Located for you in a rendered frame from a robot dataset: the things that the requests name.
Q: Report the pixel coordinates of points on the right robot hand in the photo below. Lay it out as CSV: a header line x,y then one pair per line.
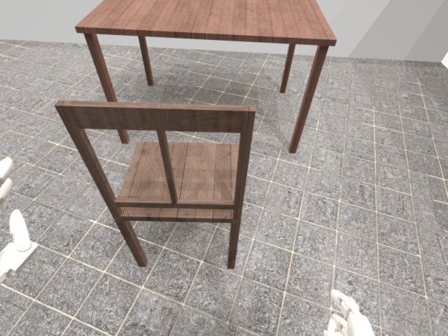
x,y
356,325

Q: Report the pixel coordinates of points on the left robot hand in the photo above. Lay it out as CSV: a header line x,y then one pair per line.
x,y
17,253

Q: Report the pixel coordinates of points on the table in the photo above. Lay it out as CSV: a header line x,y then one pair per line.
x,y
264,21

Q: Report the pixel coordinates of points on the chair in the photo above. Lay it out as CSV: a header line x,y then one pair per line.
x,y
169,181

